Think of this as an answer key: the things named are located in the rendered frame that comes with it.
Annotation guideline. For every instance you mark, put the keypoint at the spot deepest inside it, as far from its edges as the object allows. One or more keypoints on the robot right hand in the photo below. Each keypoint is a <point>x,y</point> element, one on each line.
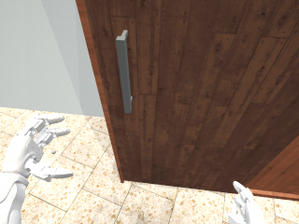
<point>251,212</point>

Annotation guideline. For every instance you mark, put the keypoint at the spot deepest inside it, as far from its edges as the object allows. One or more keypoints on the robot left hand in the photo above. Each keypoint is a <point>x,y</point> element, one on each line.
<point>18,157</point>

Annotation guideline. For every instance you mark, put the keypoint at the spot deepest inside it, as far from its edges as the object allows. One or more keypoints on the handle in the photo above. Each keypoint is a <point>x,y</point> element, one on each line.
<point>121,45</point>

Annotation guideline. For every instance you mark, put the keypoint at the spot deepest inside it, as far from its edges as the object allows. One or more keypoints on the left robot forearm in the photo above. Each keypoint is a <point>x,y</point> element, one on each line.
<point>12,196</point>

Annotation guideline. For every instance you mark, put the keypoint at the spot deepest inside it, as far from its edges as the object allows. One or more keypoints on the wardrobe door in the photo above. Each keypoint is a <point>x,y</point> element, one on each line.
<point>215,87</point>
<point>281,174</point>

